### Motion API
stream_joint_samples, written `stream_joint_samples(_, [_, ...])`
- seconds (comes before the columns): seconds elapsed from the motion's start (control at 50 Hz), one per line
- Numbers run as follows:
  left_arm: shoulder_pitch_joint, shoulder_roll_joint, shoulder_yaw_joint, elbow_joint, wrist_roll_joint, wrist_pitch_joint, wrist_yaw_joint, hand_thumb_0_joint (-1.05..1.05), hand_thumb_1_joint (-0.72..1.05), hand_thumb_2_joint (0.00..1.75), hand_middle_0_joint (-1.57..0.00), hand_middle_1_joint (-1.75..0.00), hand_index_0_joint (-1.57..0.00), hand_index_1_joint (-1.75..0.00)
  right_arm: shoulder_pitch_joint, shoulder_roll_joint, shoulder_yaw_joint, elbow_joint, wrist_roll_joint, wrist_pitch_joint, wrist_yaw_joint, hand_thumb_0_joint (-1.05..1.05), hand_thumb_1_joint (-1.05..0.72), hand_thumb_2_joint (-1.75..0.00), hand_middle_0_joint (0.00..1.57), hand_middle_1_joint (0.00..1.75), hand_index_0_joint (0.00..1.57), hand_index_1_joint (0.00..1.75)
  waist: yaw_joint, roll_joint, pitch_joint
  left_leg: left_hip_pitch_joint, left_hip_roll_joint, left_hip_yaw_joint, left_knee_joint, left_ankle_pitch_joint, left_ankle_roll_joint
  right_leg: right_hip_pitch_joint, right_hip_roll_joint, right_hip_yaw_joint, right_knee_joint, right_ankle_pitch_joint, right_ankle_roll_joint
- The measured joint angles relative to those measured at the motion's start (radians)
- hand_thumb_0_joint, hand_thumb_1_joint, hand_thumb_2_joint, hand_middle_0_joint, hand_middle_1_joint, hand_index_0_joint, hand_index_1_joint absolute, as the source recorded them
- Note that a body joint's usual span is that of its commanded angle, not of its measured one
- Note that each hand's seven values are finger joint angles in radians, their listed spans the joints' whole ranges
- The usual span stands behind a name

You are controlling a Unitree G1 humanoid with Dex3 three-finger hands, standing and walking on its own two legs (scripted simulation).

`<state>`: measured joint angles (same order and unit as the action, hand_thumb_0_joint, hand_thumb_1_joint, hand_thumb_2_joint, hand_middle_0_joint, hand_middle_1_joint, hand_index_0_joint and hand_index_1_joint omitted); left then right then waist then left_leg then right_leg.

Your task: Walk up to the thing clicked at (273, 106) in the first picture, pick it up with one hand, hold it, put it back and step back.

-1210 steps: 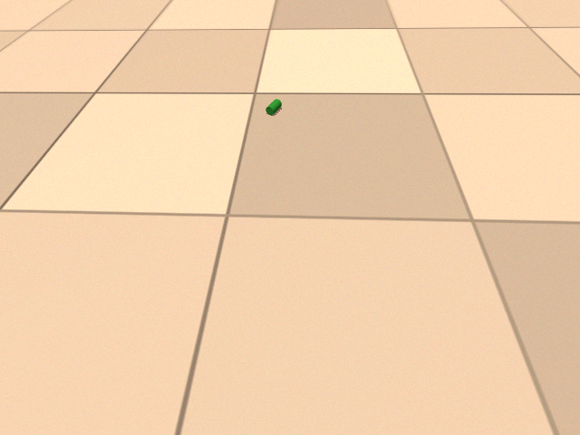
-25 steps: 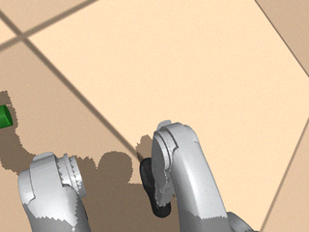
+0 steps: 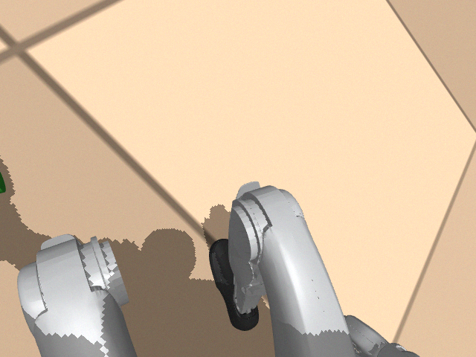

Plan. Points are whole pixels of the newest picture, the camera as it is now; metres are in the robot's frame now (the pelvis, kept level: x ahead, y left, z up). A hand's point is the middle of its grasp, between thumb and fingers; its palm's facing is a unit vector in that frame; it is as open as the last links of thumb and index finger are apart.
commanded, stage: close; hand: left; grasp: from above
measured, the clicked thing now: out of the picture +0.42 +0.33 -0.26
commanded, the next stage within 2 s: settle in 1.16 s
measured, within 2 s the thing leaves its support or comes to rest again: leaves its support in 1.58 s
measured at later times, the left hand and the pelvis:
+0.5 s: hand out of the picture +0.41 +0.32 -0.24, palm faces -0.44 -0.18 -0.88, open 9.3 cm; pelvis +0.00 +0.00 +0.00, yaw +0 degrees
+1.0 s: hand out of the picture +0.41 +0.32 -0.24, palm faces -0.43 -0.16 -0.89, open 8.7 cm; pelvis +0.00 +0.00 +0.00, yaw +0 degrees
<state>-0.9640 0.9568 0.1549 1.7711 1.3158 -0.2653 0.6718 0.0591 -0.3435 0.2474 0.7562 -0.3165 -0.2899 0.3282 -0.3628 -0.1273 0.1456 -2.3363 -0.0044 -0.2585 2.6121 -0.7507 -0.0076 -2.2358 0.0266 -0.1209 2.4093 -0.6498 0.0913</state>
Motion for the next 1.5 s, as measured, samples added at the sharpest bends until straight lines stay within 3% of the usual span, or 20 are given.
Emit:
stream_joint_samples(0.26, [0.005, -0.014, 0.003, 0.001, 0.012, 0.004, 0.044, 0.00, 0.04, 0.60, -0.51, -0.66, -0.53, -0.65, -0.011, 0.002, -0.002, -0.002, 0.001, -0.009, 0.010, 0.00, -0.90, -0.89, 0.20, 0.30, 0.20, 0.30, 0.003, 0.006, -0.001, 0.006, 0.003, -0.005, -0.002, 0.001, -0.002, 0.004, 0.004, -0.005, -0.006, 0.006, -0.004])
stream_joint_samples(0.4, [-0.013, 0.009, 0.019, 0.022, -0.004, 0.013, 0.018, 0.00, 0.12, 0.54, -0.57, -0.61, -0.59, -0.60, -0.003, -0.014, -0.006, -0.013, 0.010, -0.010, 0.004, 0.00, -0.90, -0.89, 0.20, 0.30, 0.20, 0.30, -0.005, 0.006, 0.004, 0.000, 0.001, -0.002, -0.007, 0.015, 0.001, 0.001, 0.003, -0.003, -0.010, 0.016, -0.002])
stream_joint_samples(0.52, [-0.007, 0.014, -0.007, 0.005, -0.015, -0.002, -0.011, 0.00, 0.19, 0.50, -0.61, -0.59, -0.64, -0.57, 0.013, -0.018, -0.003, -0.005, 0.015, -0.006, -0.004, 0.00, -0.90, -0.89, 0.20, 0.30, 0.20, 0.30, 0.000, 0.003, 0.004, 0.001, 0.002, -0.002, -0.009, 0.014, 0.001, 0.001, 0.002, -0.003, -0.012, 0.014, -0.004])
stream_joint_samples(0.64, [0.002, 0.010, -0.026, -0.009, -0.009, -0.021, 0.002, 0.00, 0.24, 0.45, -0.65, -0.56, -0.68, -0.53, 0.013, -0.009, 0.009, -0.004, 0.010, 0.001, -0.004, 0.00, -0.90, -0.89, 0.20, 0.30, 0.20, 0.30, 0.006, -0.001, 0.004, 0.007, 0.002, -0.007, -0.009, 0.006, -0.002, 0.006, 0.003, -0.007, -0.014, 0.010, -0.005])
stream_joint_samples(0.88, [0.000, 0.004, -0.017, -0.004, 0.002, -0.008, 0.031, 0.00, 0.25, 0.38, -0.72, -0.48, -0.73, -0.46, -0.009, 0.003, 0.008, -0.016, 0.005, -0.002, -0.004, 0.00, -0.90, -0.89, 0.20, 0.30, 0.20, 0.30, 0.006, 0.000, 0.002, 0.007, 0.003, -0.005, -0.016, 0.007, 0.001, 0.009, 0.003, -0.007, -0.021, 0.010, -0.006])
stream_joint_samples(1.36, [-0.014, 0.028, -0.020, 0.005, -0.011, -0.008, 0.011, 0.01, 0.24, 0.28, -0.81, -0.39, -0.83, -0.36, 0.010, -0.009, 0.030, -0.028, 0.009, -0.005, -0.009, 0.00, -0.90, -0.89, 0.20, 0.30, 0.20, 0.30, -0.007, -0.006, 0.014, 0.009, 0.002, -0.007, -0.017, 0.017, 0.002, 0.013, 0.004, -0.010, -0.026, 0.020, -0.006])
stream_joint_samples(1.5, [0.000, 0.020, 0.009, -0.034, -0.009, -0.001, -0.023, 0.01, 0.22, 0.29, -0.83, -0.37, -0.85, -0.34, 0.021, -0.005, 0.017, -0.030, 0.016, 0.000, -0.014, 0.00, -0.91, -0.89, 0.20, 0.30, 0.20, 0.30, -0.002, 0.001, 0.006, 0.005, 0.002, -0.007, -0.021, 0.014, -0.001, 0.007, 0.003, -0.010, -0.028, 0.018, -0.008])
